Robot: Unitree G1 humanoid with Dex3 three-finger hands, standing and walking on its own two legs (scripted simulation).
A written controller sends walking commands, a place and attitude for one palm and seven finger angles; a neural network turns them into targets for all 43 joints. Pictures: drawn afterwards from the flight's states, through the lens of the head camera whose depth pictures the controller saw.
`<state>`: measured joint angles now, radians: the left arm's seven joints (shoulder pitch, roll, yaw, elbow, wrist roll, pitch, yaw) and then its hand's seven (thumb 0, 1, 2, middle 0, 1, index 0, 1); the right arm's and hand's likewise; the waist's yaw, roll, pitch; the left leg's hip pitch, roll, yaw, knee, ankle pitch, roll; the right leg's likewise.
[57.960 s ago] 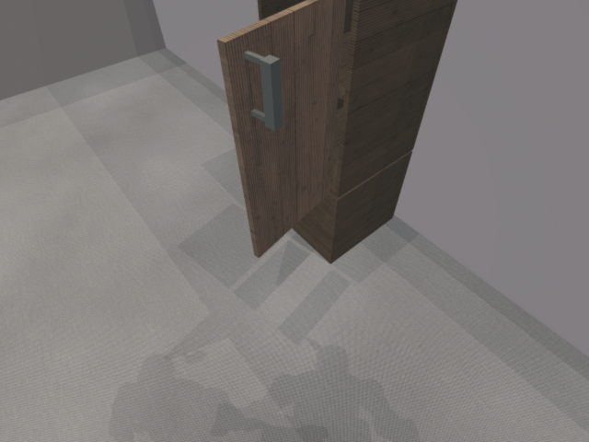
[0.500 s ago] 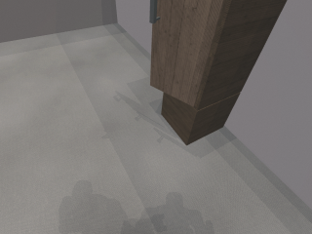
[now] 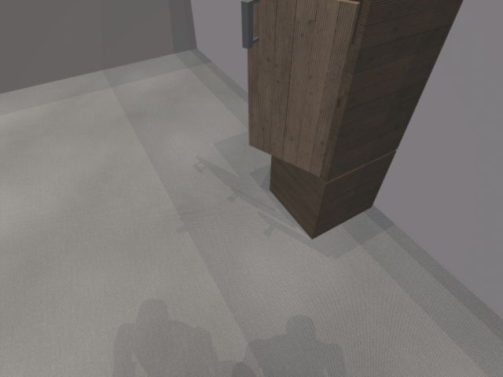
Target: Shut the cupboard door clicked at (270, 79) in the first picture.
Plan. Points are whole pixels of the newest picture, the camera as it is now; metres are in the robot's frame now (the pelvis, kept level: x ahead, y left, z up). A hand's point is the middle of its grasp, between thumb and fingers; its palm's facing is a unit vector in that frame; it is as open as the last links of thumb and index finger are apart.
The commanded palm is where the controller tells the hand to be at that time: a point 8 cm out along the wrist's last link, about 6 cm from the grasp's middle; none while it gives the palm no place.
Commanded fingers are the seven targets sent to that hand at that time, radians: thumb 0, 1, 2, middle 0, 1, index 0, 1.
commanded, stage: let the arm hang, fingers relaxed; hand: left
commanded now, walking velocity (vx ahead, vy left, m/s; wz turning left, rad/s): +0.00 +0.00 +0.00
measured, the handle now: (251, 22) +1.02 +0.04 +0.15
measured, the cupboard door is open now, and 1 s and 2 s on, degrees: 24 24 24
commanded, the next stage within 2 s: look to check the result in 0.30 s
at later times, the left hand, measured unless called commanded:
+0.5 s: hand out of the picture -0.03 +0.15 -0.18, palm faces +0.03 -0.99 -0.17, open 7.4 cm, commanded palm none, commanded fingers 0.00 0.90 0.90 -0.20 -0.30 -0.20 -0.30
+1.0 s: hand out of the picture +0.00 +0.15 -0.18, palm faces +0.03 -0.99 -0.16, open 7.4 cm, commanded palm none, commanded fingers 0.00 0.90 0.90 -0.20 -0.30 -0.20 -0.30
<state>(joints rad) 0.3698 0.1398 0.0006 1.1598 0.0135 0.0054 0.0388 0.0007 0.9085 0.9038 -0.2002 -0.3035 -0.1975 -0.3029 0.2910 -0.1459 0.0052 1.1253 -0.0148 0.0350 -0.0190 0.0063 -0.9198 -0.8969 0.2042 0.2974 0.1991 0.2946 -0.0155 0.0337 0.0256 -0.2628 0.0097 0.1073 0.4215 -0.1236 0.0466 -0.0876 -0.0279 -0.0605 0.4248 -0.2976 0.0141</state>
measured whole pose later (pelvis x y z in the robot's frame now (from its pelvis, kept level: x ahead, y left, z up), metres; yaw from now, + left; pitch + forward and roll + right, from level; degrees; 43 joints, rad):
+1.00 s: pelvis +0.03 -0.01 +0.00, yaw +0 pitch -1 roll +0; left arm 0.32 0.12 0.01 1.15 0.01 -0.01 0.04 0.00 0.91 0.90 -0.20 -0.30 -0.20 -0.30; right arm 0.27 -0.14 0.00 1.14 -0.01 0.01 -0.03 0.00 -0.91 -0.90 0.20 0.30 0.20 0.29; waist -0.02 -0.01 0.04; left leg -0.23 0.01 0.10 0.42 -0.17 0.03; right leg -0.04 -0.02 -0.06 0.38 -0.32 0.01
